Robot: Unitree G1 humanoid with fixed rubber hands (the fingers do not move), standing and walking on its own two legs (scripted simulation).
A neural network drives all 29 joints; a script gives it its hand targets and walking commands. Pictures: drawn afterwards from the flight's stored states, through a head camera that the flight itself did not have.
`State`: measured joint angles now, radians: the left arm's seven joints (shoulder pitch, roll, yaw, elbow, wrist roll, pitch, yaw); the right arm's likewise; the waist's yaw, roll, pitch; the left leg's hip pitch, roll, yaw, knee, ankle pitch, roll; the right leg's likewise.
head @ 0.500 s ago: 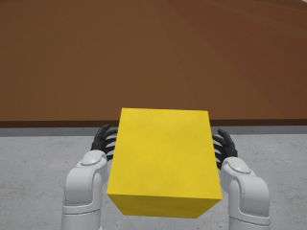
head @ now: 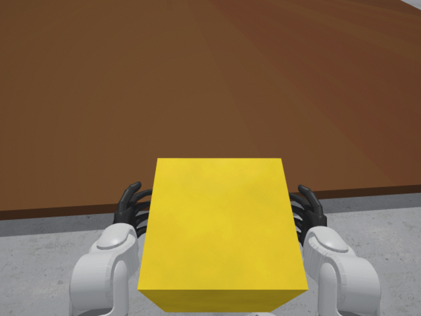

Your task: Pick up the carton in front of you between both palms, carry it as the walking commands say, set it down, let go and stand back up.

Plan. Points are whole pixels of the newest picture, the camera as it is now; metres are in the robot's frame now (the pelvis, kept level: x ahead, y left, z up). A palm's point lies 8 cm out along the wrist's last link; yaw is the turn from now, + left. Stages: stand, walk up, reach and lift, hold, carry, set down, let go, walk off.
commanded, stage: carry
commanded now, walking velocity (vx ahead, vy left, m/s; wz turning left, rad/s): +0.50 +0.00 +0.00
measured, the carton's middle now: (218, 241) +0.25 -0.01 +0.03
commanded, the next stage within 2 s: none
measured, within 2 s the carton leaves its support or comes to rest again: neither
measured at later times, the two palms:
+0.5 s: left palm (155, 90) +0.57 +0.13 +0.14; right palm (275, 91) +0.59 -0.17 +0.13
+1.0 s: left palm (160, 56) +0.84 +0.15 +0.10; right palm (252, 57) +0.85 -0.15 +0.10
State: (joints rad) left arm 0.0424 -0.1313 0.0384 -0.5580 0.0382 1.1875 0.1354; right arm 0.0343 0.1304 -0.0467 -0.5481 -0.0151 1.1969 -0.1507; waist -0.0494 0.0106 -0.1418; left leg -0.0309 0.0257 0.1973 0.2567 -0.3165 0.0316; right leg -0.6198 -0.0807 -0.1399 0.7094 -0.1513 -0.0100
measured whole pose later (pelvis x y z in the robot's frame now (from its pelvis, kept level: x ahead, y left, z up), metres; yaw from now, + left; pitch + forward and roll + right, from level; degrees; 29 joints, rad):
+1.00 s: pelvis +0.47 -0.02 -0.02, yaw +2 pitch +7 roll +0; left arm -0.63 -0.12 0.31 -0.18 0.03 1.12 0.16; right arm -0.62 0.11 -0.30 -0.17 -0.02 1.13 -0.17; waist 0.00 0.00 0.07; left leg -0.49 0.02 0.17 0.60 -0.20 0.08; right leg -0.30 -0.01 -0.05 0.63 -0.40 -0.02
